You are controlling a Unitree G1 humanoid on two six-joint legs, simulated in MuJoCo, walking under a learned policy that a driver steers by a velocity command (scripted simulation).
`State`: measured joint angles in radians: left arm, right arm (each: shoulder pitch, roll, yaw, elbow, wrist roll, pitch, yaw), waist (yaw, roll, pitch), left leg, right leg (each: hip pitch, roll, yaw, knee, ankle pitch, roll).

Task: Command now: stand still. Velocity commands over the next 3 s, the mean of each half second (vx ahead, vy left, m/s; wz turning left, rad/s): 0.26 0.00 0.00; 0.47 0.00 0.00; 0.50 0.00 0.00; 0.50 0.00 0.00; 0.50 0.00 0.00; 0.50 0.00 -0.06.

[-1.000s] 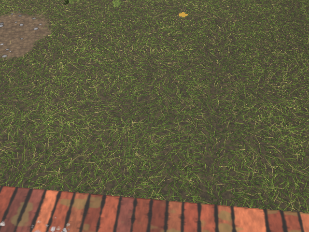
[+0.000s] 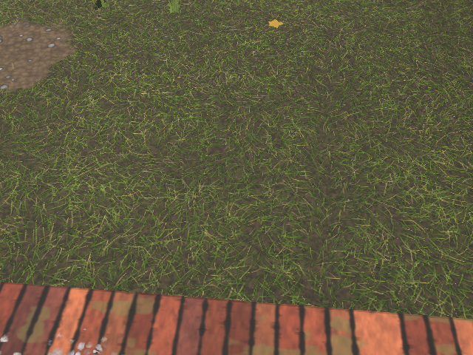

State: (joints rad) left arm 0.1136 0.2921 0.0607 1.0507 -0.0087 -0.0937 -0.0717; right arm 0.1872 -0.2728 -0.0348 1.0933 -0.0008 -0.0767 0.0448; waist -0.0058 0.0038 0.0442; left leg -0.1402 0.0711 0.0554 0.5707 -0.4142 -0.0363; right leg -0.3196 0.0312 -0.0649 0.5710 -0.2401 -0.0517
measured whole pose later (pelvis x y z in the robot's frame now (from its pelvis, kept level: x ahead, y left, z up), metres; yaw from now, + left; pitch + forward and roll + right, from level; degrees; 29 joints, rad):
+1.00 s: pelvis +0.40 +0.04 +0.01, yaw +0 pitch +0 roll +2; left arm 0.33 0.20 0.03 0.97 0.08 -0.10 -0.03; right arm 0.30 -0.19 -0.06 1.04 -0.05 -0.11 0.00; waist -0.04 -0.04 0.03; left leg -0.24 -0.09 0.09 0.39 -0.16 0.09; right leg -0.51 -0.09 0.05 1.15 -0.35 -0.07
